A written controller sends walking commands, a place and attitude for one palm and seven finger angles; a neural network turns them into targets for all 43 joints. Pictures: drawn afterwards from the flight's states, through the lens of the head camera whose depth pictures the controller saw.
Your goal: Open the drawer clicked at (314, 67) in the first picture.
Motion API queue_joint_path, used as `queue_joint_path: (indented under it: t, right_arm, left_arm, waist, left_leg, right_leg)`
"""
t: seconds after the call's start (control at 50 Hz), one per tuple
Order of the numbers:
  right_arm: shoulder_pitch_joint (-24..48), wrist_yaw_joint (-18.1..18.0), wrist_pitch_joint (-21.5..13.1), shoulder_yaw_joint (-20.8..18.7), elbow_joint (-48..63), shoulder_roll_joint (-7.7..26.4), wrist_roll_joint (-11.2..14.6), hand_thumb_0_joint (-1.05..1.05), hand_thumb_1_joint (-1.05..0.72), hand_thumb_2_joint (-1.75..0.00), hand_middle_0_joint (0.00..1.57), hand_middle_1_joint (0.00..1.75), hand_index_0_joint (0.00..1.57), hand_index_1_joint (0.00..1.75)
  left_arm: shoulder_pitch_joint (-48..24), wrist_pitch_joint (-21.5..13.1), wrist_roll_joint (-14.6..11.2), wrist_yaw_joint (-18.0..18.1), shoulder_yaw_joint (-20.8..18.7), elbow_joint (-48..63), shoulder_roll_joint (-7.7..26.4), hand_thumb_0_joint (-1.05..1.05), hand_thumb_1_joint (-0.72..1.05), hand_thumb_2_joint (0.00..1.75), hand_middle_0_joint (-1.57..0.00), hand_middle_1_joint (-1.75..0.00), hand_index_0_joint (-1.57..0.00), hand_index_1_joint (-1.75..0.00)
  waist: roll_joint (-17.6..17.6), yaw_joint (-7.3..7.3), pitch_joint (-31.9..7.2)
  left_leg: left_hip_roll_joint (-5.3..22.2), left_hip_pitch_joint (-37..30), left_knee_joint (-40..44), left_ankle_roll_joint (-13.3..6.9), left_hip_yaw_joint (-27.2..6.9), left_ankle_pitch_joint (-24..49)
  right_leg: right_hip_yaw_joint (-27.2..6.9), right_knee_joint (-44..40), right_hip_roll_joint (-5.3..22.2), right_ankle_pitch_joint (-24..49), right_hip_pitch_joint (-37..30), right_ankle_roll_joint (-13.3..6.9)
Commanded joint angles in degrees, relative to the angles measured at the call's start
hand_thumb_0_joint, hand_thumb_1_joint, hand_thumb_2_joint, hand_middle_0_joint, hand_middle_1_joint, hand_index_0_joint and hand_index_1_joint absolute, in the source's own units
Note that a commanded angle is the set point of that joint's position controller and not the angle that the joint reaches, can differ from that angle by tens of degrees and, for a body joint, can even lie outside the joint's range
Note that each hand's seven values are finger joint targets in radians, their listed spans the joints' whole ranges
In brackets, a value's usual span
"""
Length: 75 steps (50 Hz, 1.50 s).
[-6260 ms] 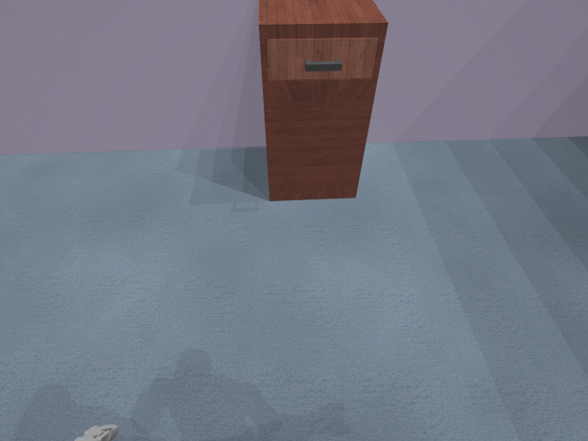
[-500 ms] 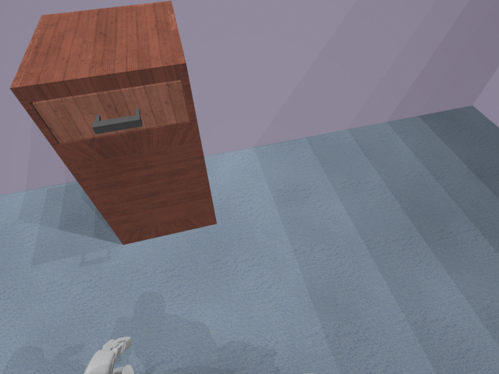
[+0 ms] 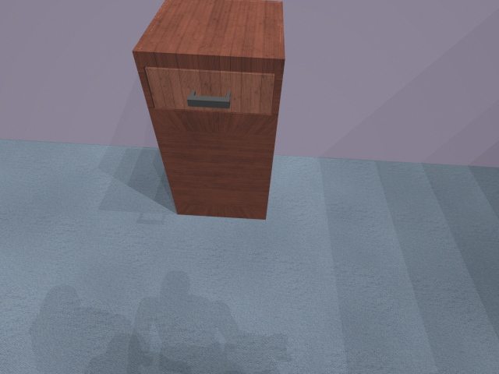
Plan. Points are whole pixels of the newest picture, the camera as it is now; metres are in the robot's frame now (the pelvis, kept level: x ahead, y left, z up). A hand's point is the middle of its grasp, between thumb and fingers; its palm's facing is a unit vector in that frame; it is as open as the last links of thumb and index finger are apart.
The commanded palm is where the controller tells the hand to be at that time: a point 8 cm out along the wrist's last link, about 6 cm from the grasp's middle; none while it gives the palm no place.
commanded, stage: take the last steps up to it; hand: left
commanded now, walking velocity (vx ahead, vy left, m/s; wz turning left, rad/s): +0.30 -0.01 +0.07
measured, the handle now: (210, 97) +0.86 +0.20 -0.07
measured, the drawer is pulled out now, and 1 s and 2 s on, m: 0.00 0.00 0.00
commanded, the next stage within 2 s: come to a stop and stand still in 1.08 s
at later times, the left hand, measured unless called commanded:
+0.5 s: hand (166, 365) +0.16 +0.17 -0.16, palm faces -0.02 -0.98 -0.19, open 7.4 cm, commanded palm none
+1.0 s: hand (189, 370) +0.15 +0.13 -0.17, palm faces +0.17 -0.98 -0.14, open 7.3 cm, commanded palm none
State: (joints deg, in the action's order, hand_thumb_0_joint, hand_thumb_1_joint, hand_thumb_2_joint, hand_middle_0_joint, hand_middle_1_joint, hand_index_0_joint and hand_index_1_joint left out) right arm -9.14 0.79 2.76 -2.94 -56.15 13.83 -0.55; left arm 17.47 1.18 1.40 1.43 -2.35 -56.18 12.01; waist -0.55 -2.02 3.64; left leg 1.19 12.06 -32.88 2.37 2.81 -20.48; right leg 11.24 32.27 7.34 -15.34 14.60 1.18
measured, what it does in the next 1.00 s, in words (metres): walks ahead: right foot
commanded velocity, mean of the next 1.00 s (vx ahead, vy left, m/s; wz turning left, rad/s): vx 0.28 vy -0.01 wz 0.03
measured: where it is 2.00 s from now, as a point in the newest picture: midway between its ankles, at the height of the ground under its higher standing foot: (249, 363)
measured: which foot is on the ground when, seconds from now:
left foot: down 0.00-0.54, up 0.56-1.00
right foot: down 0.00-0.00, up 0.02-0.50, down 0.52-1.00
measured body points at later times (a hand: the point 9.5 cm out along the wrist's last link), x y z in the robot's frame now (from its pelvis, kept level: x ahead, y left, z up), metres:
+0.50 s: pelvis +0.08 -0.01 +0.00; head +0.09 -0.02 +0.45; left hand +0.16 +0.22 -0.14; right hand -0.02 -0.22 -0.16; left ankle -0.02 +0.11 -0.73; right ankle +0.16 -0.13 -0.72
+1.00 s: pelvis +0.23 -0.02 +0.01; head +0.24 -0.01 +0.46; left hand +0.15 +0.18 -0.15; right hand +0.35 -0.24 -0.13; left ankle +0.32 +0.10 -0.71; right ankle +0.17 -0.13 -0.73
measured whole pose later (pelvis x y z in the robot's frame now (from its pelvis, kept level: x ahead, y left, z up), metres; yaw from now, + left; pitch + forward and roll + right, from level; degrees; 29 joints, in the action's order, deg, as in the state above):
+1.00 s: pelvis +0.23 -0.02 +0.01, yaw +3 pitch -1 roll -1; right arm -7.9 1.7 -1.0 -2.8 -58.4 9.8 -1.4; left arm 24.3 -3.4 1.5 0.7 -1.4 -65.3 6.7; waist 0.8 -3.2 1.7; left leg 5.1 25.0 -38.1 -0.1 5.2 -12.6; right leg 9.9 20.5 0.5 -17.9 1.0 -0.7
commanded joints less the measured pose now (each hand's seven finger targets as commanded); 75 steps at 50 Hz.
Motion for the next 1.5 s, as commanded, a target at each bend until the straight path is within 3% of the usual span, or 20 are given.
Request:
queue_joint_path:
  t: [0.0, 0.04, 0.1, 0.38, 0.46, 0.48, 0.52, 0.54, 0.58, 0.66, 0.9, 0.98, 1.0, 1.04, 1.12, 1.18, 1.24, 1.36, 1.42, 1.48]
  right_arm:
    - [-10.9, -0.9, -2.2, -2.2, 1.1, 13.1, -1.2, 0.0, -0.9, -0.9, 0.2, 0.3, 0.2, 0.3]
    - [-9.1, -1.8, -2.6, -1.4, 0.6, 9.5, -1.1, 0.0, -0.9, -0.9, 0.2, 0.3, 0.2, 0.3]
    - [-7.5, -2.2, -4.4, 0.0, 0.5, 5.1, -0.5, 0.0, -0.9, -0.9, 0.2, 0.3, 0.2, 0.3]
    - [-17.6, -2.8, -6.0, -0.7, -6.0, 3.7, -1.1, 0.0, -0.9, -0.9, 0.2, 0.3, 0.2, 0.3]
    - [-16.3, -2.7, -5.8, -0.7, -6.9, 3.8, -1.1, 0.0, -0.9, -0.9, 0.2, 0.3, 0.2, 0.3]
    - [-16.5, -2.5, -5.9, -0.5, -7.2, 2.9, -0.8, 0.0, -0.9, -0.9, 0.2, 0.3, 0.2, 0.3]
    - [-16.4, -1.7, -6.3, 0.4, -3.9, -1.4, 0.1, 0.0, -0.9, -0.9, 0.2, 0.3, 0.2, 0.3]
    - [-13.3, -1.6, -5.7, -0.3, -3.8, 0.8, 0.0, 0.0, -0.9, -0.9, 0.2, 0.3, 0.2, 0.3]
    - [-9.8, -1.0, -5.1, -0.9, -3.4, -0.6, -0.6, 0.0, -0.9, -0.9, 0.2, 0.3, 0.2, 0.3]
    - [-15.2, -0.4, -3.4, -0.8, -5.7, -4.1, -1.4, 0.0, -0.9, -0.9, 0.2, 0.3, 0.2, 0.3]
    - [2.5, 0.9, -4.6, -0.1, 1.2, -2.9, -0.7, 0.0, -0.9, -0.9, 0.2, 0.3, 0.2, 0.3]
    - [-2.9, 0.2, -5.5, 0.0, -0.5, -1.6, -0.9, 0.0, -0.9, -0.9, 0.2, 0.3, 0.2, 0.3]
    - [-9.2, -0.3, -6.0, -0.4, -2.4, 0.6, -1.1, 0.0, -0.9, -0.9, 0.2, 0.3, 0.2, 0.3]
    - [-19.9, -1.5, -5.8, -2.0, -4.3, 9.6, -1.0, 0.0, -0.9, -0.9, 0.2, 0.3, 0.2, 0.3]
    - [-8.0, -2.3, -6.1, -0.1, -2.0, 1.8, -0.4, 0.0, -0.9, -0.9, 0.2, 0.3, 0.2, 0.3]
    - [-6.7, -2.5, -6.6, 0.3, -1.8, -0.9, -0.4, 0.0, -0.9, -0.9, 0.2, 0.3, 0.2, 0.3]
    - [-5.3, -3.1, -6.3, 1.2, -2.0, -0.3, -0.3, 0.0, -0.9, -0.9, 0.2, 0.3, 0.2, 0.3]
    - [-6.1, -3.4, -3.6, -0.2, -3.7, 2.1, -0.3, 0.0, -0.9, -0.9, 0.2, 0.3, 0.2, 0.3]
    - [-7.4, -2.9, -2.5, -0.8, -3.4, 1.0, 0.0, 0.0, -0.9, -0.9, 0.2, 0.3, 0.2, 0.3]
    - [-8.2, -2.6, -0.6, -1.1, -2.5, -1.1, 0.2, 0.0, -0.9, -0.9, 0.2, 0.3, 0.2, 0.3]
  left_arm:
    - [-3.5, -0.6, -0.1, -0.8, -0.8, 5.5, 4.1, 0.0, 0.9, 0.9, -0.2, -0.3, -0.2, -0.3]
    - [-7.0, -0.1, 0.7, -1.1, -1.1, 4.3, 5.4, 0.0, 0.9, 0.9, -0.2, -0.3, -0.2, -0.3]
    - [-1.4, -1.1, 0.5, -2.3, -0.6, -0.2, 4.0, 0.0, 0.9, 0.9, -0.2, -0.3, -0.2, -0.3]
    - [-11.6, -2.0, -0.2, -2.8, -0.6, 1.5, 0.9, 0.0, 0.9, 0.9, -0.2, -0.3, -0.2, -0.3]
    - [-4.4, -3.1, -0.2, -2.8, -1.4, -0.9, 1.1, 0.0, 0.9, 0.9, -0.2, -0.3, -0.2, -0.3]
    - [2.2, -3.7, 0.0, -2.6, -1.9, -3.1, 3.2, 0.0, 0.9, 0.9, -0.2, -0.3, -0.2, -0.3]
    - [15.2, -4.6, -0.3, -1.3, -3.8, -6.2, 12.7, 0.0, 0.9, 0.9, -0.2, -0.3, -0.2, -0.3]
    - [13.0, -4.5, -0.9, -1.0, -3.7, -5.9, 12.1, 0.0, 0.9, 0.9, -0.2, -0.3, -0.2, -0.3]
    - [3.3, -4.2, -0.7, -0.6, -2.3, -3.5, 6.7, 0.0, 0.9, 0.9, -0.2, -0.3, -0.2, -0.3]
    - [0.7, -5.4, -0.1, -0.2, -1.0, -3.1, 0.7, 0.0, 0.9, 0.9, -0.2, -0.3, -0.2, -0.3]
    - [8.5, -5.9, 0.0, -0.5, -0.8, -6.9, 3.5, 0.0, 0.9, 0.9, -0.2, -0.3, -0.2, -0.3]
    - [8.0, -5.1, -0.2, -0.3, -1.0, -7.5, 3.6, 0.0, 0.9, 0.9, -0.2, -0.3, -0.2, -0.3]
    - [8.3, -4.9, -0.3, -0.3, -0.8, -7.4, 2.5, 0.0, 0.9, 0.9, -0.2, -0.3, -0.2, -0.3]
    - [9.5, -5.0, -0.6, -0.8, 0.0, -4.8, -1.2, 0.0, 0.9, 0.9, -0.2, -0.3, -0.2, -0.3]
    - [4.3, -3.9, 0.0, -1.3, -0.4, -5.4, -0.8, 0.0, 0.9, 0.9, -0.2, -0.3, -0.2, -0.3]
    - [7.4, -2.2, 0.2, -1.0, -0.2, -6.4, -3.4, 0.0, 0.9, 0.9, -0.2, -0.3, -0.2, -0.3]
    - [7.4, -1.2, -0.3, -0.2, 0.6, -6.6, -4.0, 0.0, 0.9, 0.9, -0.2, -0.3, -0.2, -0.3]
    - [1.7, 0.0, -0.3, 0.4, 0.0, -4.0, 0.8, 0.0, 0.9, 0.9, -0.2, -0.3, -0.2, -0.3]
    - [1.1, -0.7, -0.1, 0.7, -1.0, -2.6, 5.5, 0.0, 0.9, 0.9, -0.2, -0.3, -0.2, -0.3]
    - [1.1, -1.1, -0.4, 0.9, -2.0, -1.7, 9.2, 0.0, 0.9, 0.9, -0.2, -0.3, -0.2, -0.3]
  waist:
    - [16.3, 6.18, -2.4]
    - [14.1, 5.72, 4.4]
    - [8.6, 2.81, 3.7]
    - [7.8, 4.86, 5.6]
    - [5.4, 0.96, 2.0]
    - [2.2, -1.85, -1.4]
    - [-16.3, -5.34, -9.6]
    - [-12.6, -5.51, -7.9]
    - [-4.8, -1.54, 1.5]
    - [-5.7, 3.15, 1.2]
    - [-5.7, -0.29, 4.0]
    - [-4.5, 2.89, 1.3]
    - [-0.2, 5.23, -3.0]
    - [17.3, 7.28, -10.5]
    - [5.6, 3.05, -1.5]
    - [5.1, 0.88, -1.3]
    - [3.5, -0.18, -3.2]
    - [7.7, 0.84, -0.5]
    - [0.9, 1.15, -1.2]
    - [-13.9, 0.12, -7.3]
  left_leg:
    - [21.9, -10.8, 21.9, -12.2, -26.8, -5.2]
    - [18.6, -2.6, 26.0, -12.1, -25.5, -17.8]
    - [12.3, -5.2, 24.4, -10.4, -14.6, -0.6]
    - [14.8, -8.2, 22.4, -12.9, -11.2, 14.0]
    - [12.0, -2.0, 12.7, -10.0, -7.9, 15.2]
    - [8.8, 1.2, 3.3, -8.1, -4.6, 16.9]
    - [-1.0, 22.4, -28.8, -4.1, 2.1, -12.9]
    - [2.0, 22.4, -35.7, -4.9, -3.4, -11.7]
    - [5.5, 24.6, -38.8, -4.6, -3.9, -1.9]
    - [6.5, 17.9, -31.1, -2.0, -1.3, 6.2]
    - [4.4, 17.1, -7.4, -2.4, 2.3, 8.4]
    - [1.1, 2.4, 3.3, -3.7, 5.0, 9.8]
    - [1.9, -8.2, 7.1, -4.7, 3.2, 12.9]
    - [23.5, -22.7, 13.9, -14.4, -23.0, 24.2]
    - [18.3, -4.0, 20.0, -13.2, -13.1, 15.0]
    - [14.6, 2.2, 20.9, -11.8, -5.3, 23.2]
    - [14.1, 1.4, 17.4, -11.6, -2.4, 40.1]
    - [13.8, -0.5, 12.0, -9.8, -3.4, 39.7]
    - [7.5, 3.3, 4.4, -4.4, -0.8, 25.2]
    - [-0.7, 6.6, -17.0, -1.2, 1.6, -12.6]
  right_leg:
    - [-3.2, 17.4, -2.8, -19.4, 20.7, 1.0]
    - [-9.3, 27.7, -1.6, -13.0, 23.1, 0.3]
    - [-8.9, 29.4, -1.4, -2.8, 21.0, 0.8]
    - [-6.7, 9.6, -1.3, -1.4, 16.6, 0.9]
    - [-3.4, -1.7, -5.2, 2.9, -1.2, -0.8]
    - [-5.2, -5.5, -4.4, 3.7, -11.1, -1.9]
    - [-37.6, -16.9, 19.5, 0.7, -28.4, -11.3]
    - [-39.2, -21.0, 19.3, -12.2, -19.8, -12.7]
    - [-32.2, -24.1, 16.0, -19.5, -6.4, -11.3]
    - [-14.9, -24.4, 8.8, -2.1, 0.5, -8.1]
    - [-12.1, -21.4, 9.3, 13.9, -7.8, -10.4]
    - [-8.9, -10.8, 6.6, 20.4, -6.2, -8.0]
    - [-6.7, -0.2, 4.0, 21.8, -3.0, -6.4]
    - [-2.9, 27.7, -6.2, -19.5, 16.1, -2.5]
    - [-9.9, 34.4, -0.1, -8.8, 17.1, -2.1]
    - [-8.9, 28.0, -0.6, -3.8, 10.9, -0.6]
    - [-9.4, 17.0, -1.3, -1.3, 5.3, 0.6]
    - [-7.5, 2.1, -3.0, 1.4, 0.7, 0.2]
    - [-13.6, -3.7, 1.5, 27.7, -4.5, -2.1]
    - [-24.4, -9.6, 15.1, 50.7, -6.0, -13.0]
